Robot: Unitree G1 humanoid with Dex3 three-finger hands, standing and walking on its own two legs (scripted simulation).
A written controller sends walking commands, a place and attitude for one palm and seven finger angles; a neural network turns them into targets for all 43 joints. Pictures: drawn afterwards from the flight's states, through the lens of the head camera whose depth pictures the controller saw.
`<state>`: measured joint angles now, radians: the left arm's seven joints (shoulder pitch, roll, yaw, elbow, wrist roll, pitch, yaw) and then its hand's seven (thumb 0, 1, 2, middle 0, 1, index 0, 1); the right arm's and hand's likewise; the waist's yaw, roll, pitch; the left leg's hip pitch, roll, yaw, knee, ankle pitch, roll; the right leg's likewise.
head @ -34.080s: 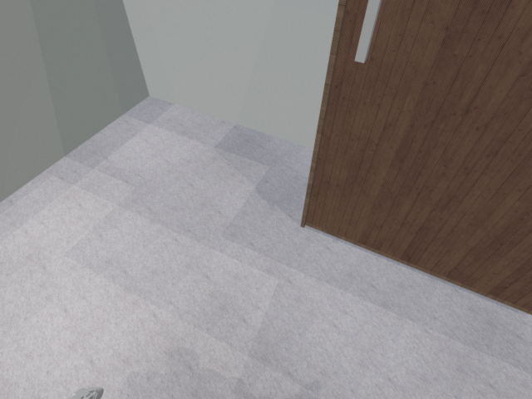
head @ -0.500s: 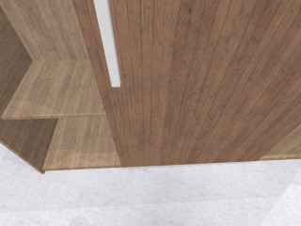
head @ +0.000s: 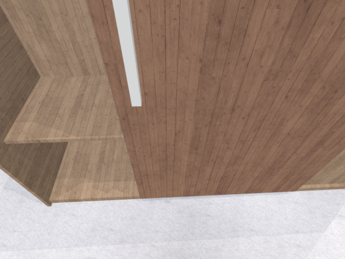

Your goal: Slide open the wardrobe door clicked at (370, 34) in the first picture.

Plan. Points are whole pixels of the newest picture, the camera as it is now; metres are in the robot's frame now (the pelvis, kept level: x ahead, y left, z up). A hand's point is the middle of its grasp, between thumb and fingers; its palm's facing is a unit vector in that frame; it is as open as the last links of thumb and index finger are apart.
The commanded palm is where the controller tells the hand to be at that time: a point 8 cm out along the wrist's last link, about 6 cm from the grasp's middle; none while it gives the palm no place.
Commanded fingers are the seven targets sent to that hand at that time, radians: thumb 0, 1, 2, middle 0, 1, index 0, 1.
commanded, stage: let the arm hang, fingers relaxed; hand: left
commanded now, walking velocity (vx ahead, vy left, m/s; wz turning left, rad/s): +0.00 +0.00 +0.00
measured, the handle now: (129, 42) +0.50 +0.13 +0.24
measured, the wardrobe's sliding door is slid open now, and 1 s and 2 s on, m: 0.53 0.53 0.53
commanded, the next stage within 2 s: look to check the result in 0.02 s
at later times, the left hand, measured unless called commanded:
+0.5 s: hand out of the picture +0.03 +0.17 -0.18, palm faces +0.02 -0.98 -0.20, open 7.4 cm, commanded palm none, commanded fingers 0.00 0.90 0.90 -0.20 -0.30 -0.20 -0.30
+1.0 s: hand out of the picture +0.05 +0.17 -0.17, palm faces +0.02 -0.98 -0.21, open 7.4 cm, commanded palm none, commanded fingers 0.00 0.90 0.90 -0.20 -0.30 -0.20 -0.30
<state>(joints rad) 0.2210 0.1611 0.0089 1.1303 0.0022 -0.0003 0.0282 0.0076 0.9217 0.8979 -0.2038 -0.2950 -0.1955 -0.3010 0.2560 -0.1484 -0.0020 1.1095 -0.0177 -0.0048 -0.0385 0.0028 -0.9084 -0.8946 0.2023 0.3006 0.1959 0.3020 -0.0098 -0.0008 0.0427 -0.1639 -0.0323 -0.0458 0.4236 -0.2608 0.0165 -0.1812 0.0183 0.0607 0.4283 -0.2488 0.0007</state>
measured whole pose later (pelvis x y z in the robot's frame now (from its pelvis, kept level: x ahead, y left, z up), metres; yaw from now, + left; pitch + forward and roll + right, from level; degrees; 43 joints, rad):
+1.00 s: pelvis +0.02 -0.01 +0.00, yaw +0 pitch +0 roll +0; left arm 0.20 0.17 0.02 1.12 0.00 -0.01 0.03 0.01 0.91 0.90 -0.20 -0.30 -0.20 -0.30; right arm 0.24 -0.16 0.00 1.12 -0.02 -0.01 -0.04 0.00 -0.90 -0.89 0.20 0.30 0.20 0.30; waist -0.01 0.01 0.05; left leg -0.13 -0.02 -0.05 0.40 -0.27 0.00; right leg -0.15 0.03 0.06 0.42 -0.27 -0.01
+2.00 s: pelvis +0.00 -0.02 +0.00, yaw +0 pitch +0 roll +0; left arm 0.14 0.23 0.02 1.12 0.00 -0.01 0.02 0.01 0.91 0.90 -0.20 -0.30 -0.20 -0.30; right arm 0.18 -0.23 -0.01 1.12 -0.02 -0.01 -0.03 0.00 -0.90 -0.89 0.20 0.30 0.20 0.30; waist -0.01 0.01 0.06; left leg -0.12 -0.01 -0.05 0.36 -0.24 -0.01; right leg -0.15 0.04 0.05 0.38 -0.23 -0.02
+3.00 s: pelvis +0.01 -0.02 +0.01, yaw +0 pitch +0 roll +0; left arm 0.07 0.31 0.02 1.12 0.00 -0.01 0.00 0.01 0.91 0.90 -0.21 -0.30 -0.20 -0.30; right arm 0.11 -0.33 -0.01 1.11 -0.02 0.00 -0.02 0.00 -0.90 -0.89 0.21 0.30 0.20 0.30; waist -0.02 0.01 0.07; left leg -0.10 0.01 -0.05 0.31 -0.21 -0.02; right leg -0.12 0.05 0.05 0.33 -0.20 -0.03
